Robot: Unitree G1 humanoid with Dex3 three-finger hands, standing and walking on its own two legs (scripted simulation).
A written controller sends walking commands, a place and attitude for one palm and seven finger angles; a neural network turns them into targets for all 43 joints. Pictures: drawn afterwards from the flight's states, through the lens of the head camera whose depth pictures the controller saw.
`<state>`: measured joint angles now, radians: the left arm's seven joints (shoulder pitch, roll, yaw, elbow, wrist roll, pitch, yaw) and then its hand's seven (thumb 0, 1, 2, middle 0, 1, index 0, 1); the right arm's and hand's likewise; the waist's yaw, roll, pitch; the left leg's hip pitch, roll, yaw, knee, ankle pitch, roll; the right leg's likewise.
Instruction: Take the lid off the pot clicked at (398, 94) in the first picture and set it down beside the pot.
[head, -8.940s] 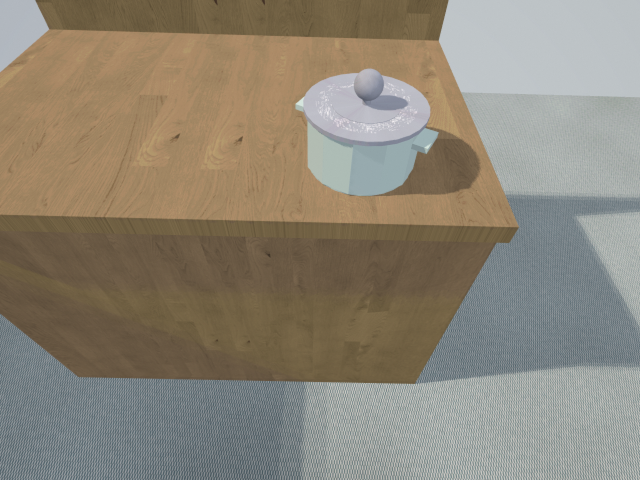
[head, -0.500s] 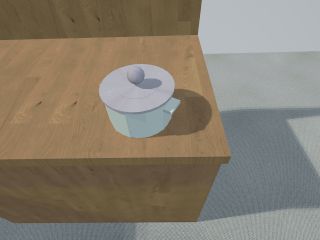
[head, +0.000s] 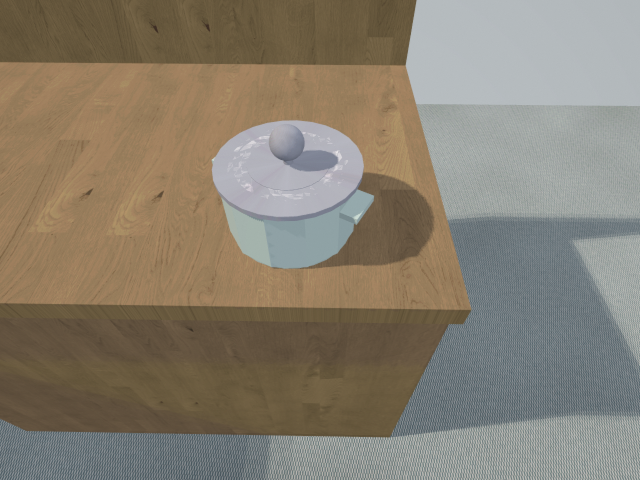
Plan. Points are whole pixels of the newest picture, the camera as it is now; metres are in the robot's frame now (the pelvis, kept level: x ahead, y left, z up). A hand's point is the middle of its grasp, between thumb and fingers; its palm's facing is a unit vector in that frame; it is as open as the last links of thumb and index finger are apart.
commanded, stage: look again from close up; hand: left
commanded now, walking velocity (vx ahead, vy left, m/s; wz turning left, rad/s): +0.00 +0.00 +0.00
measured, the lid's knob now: (286, 142) +0.49 +0.08 +0.17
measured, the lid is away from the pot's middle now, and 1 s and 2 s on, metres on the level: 0.00 0.00 0.00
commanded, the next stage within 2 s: lift the closed hand beside the body in 0.50 s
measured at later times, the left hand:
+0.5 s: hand out of the picture +0.00 +0.17 -0.17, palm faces +0.01 -0.97 -0.22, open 7.4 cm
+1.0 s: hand out of the picture +0.11 +0.18 -0.01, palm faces +0.26 -0.92 -0.30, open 4.5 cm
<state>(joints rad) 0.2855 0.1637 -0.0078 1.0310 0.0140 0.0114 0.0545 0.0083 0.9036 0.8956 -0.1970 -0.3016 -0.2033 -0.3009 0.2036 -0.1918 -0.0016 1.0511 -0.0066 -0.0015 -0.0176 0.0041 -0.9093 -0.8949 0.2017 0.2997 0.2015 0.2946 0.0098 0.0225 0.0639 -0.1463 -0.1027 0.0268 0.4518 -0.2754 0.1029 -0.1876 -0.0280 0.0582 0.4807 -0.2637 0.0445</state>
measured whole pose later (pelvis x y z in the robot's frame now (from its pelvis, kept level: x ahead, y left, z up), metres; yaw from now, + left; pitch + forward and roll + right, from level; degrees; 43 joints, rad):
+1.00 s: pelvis -0.01 -0.05 +0.00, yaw +2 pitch -2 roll -1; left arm 0.62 0.24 0.10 -0.04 -0.02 -0.08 0.07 0.01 0.90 0.90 -0.71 -0.86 -0.72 -0.86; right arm 0.15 -0.24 -0.02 0.54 0.03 -0.20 -0.01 0.01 -0.91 -0.90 0.20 0.30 0.20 0.29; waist 0.04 0.01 -0.02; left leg -0.18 -0.04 -0.03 0.49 -0.27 0.03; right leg -0.18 0.03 -0.01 0.46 -0.24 -0.02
